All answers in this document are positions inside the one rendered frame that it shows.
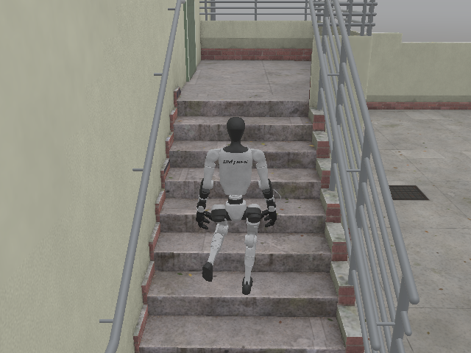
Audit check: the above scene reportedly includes stairs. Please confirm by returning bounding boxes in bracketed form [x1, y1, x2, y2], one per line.
[139, 101, 345, 353]

